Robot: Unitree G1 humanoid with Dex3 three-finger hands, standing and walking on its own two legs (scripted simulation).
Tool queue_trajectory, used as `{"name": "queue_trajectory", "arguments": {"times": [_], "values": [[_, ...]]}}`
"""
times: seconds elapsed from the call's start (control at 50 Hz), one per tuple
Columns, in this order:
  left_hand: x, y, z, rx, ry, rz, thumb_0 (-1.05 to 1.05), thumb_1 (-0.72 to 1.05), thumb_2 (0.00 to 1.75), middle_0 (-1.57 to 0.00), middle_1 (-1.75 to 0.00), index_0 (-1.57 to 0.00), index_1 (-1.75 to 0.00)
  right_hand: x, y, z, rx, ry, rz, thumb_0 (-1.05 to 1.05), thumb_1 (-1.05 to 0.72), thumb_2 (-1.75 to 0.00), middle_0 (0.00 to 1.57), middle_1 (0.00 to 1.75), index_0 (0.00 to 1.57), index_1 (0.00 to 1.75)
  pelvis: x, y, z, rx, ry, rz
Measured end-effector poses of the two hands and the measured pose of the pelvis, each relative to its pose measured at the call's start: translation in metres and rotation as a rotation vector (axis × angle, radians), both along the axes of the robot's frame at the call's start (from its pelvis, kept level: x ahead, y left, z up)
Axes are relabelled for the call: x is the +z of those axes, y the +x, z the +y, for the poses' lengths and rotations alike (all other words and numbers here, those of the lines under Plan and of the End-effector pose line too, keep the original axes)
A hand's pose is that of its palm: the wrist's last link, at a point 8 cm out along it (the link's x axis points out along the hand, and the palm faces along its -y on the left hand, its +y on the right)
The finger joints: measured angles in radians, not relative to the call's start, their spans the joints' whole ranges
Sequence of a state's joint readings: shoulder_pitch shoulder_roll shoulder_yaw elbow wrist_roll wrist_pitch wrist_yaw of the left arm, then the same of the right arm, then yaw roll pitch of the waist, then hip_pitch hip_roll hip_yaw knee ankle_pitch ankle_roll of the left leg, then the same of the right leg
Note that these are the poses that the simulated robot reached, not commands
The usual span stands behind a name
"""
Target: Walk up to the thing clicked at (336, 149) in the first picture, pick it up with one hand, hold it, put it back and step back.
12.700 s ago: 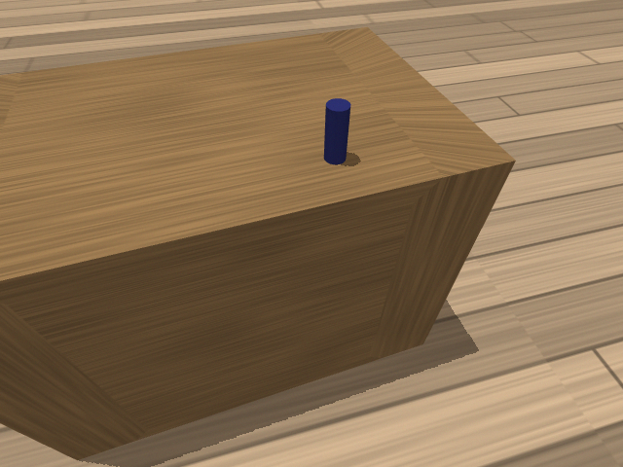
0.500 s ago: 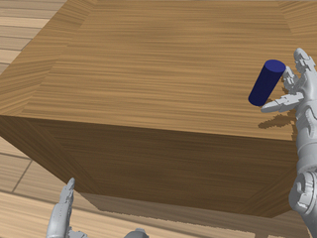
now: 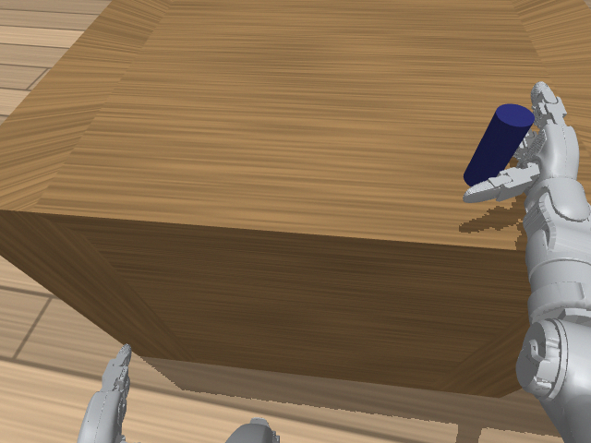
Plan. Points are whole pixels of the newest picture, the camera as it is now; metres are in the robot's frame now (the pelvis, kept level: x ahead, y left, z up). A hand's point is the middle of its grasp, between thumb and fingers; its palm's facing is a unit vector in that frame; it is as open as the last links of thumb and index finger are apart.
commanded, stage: rest palm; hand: right
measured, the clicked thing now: (495, 150) +0.48 -0.21 +0.13
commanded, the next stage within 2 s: close in 0.14 s
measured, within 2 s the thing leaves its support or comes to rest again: leaves its support in 1.22 s
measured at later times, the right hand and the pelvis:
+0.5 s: hand (489, 147) +0.49 -0.21 +0.12, palm faces +0.12 +0.99 +0.01, open 16.3 cm; pelvis +0.00 -0.01 +0.00, yaw +0 degrees
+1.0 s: hand (491, 143) +0.49 -0.21 +0.12, palm faces +0.15 +0.99 +0.03, open 6.8 cm; pelvis +0.00 -0.01 +0.00, yaw +0 degrees
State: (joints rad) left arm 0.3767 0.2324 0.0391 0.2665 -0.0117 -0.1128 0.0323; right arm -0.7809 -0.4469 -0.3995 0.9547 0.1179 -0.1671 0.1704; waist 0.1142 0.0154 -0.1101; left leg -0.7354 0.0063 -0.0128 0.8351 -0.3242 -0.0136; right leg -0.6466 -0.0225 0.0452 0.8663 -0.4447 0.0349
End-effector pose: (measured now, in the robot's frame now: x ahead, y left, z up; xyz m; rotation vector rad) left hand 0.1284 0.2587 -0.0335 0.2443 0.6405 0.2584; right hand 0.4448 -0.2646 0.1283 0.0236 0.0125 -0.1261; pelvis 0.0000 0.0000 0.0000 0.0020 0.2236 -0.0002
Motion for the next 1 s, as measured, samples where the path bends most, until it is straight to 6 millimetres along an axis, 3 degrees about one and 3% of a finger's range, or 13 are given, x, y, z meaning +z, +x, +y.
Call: {"name": "queue_trajectory", "arguments": {"times": [0.08, 0.16, 0.3, 0.44, 0.58, 0.64, 0.76, 0.9, 1.0], "values": [[-0.006, -0.006, 0.001, 0.015, 0.001, 0.033, -0.01, -0.52, 0.03, -0.06, -0.06, -0.07, -0.05, -0.005, 0.005, 0.008, 0.019, -0.022, -0.001, -0.02, 0.57, -0.07, 0.03, 0.05, 0.02, 0.06, -0.002, -0.004, -0.002, 0.004, 0.000, 0.007], [0.000, -0.003, 0.002, 0.020, 0.013, 0.009, -0.01, -0.54, 0.05, -0.06, -0.05, -0.06, -0.05, -0.002, 0.009, 0.016, 0.034, -0.008, -0.001, -0.02, 0.59, -0.05, 0.04, 0.05, 0.04, 0.05, 0.000, -0.003, -0.005, 0.009, 0.001, 0.006], [0.005, -0.001, -0.001, 0.029, 0.009, -0.006, -0.01, -0.57, 0.08, -0.06, -0.05, -0.04, -0.06, 0.011, 0.010, 0.006, -0.018, 0.018, -0.010, -0.02, 0.60, -0.03, 0.10, 0.04, 0.09, 0.05, 0.003, 0.003, -0.007, 0.008, 0.002, -0.006], [-0.001, 0.006, -0.012, 0.004, -0.003, 0.004, -0.01, -0.56, 0.06, -0.06, -0.05, -0.05, -0.05, -0.008, 0.012, 0.003, 0.006, -0.014, 0.023, -0.02, 0.60, -0.05, 0.28, 0.14, 0.27, 0.15, -0.001, -0.002, -0.010, 0.007, 0.004, 0.011], [0.004, -0.003, -0.007, 0.023, 0.029, 0.021, -0.01, -0.55, 0.06, -0.06, -0.05, -0.06, -0.05, 0.002, 0.022, 0.001, -0.002, 0.008, -0.006, -0.02, 0.54, -0.14, 0.48, 0.30, 0.48, 0.30, 0.001, 0.001, -0.013, 0.008, 0.009, 0.019], [-0.001, -0.008, -0.006, 0.032, 0.029, 0.045, -0.01, -0.54, 0.06, -0.05, -0.05, -0.05, -0.05, 0.007, 0.026, 0.005, 0.009, 0.005, -0.015, -0.02, 0.50, -0.19, 0.58, 0.37, 0.57, 0.38, 0.001, 0.002, -0.013, 0.009, 0.011, 0.022], [-0.004, -0.001, -0.008, 0.027, 0.002, 0.034, -0.01, -0.54, 0.05, -0.05, -0.05, -0.06, -0.05, -0.004, 0.023, 0.014, 0.028, -0.007, 0.030, -0.01, 0.40, -0.31, 0.73, 0.52, 0.73, 0.52, 0.001, 0.003, -0.015, 0.016, 0.010, 0.022], [0.014, 0.009, -0.004, 0.013, 0.023, -0.035, -0.01, -0.53, 0.05, -0.05, -0.05, -0.06, -0.05, -0.009, 0.015, 0.010, -0.004, 0.018, 0.016, -0.01, 0.18, -0.53, 0.93, 0.74, 0.93, 0.74, 0.003, 0.006, -0.010, 0.009, 0.004, 0.007], [0.009, 0.005, -0.004, 0.006, 0.033, -0.010, -0.01, -0.53, 0.04, -0.05, -0.05, -0.06, -0.04, -0.007, 0.020, 0.000, -0.029, 0.003, -0.015, -0.01, -0.02, -0.70, 1.07, 0.90, 1.05, 0.90, -0.001, 0.001, -0.006, 0.005, 0.005, 0.018]]}}
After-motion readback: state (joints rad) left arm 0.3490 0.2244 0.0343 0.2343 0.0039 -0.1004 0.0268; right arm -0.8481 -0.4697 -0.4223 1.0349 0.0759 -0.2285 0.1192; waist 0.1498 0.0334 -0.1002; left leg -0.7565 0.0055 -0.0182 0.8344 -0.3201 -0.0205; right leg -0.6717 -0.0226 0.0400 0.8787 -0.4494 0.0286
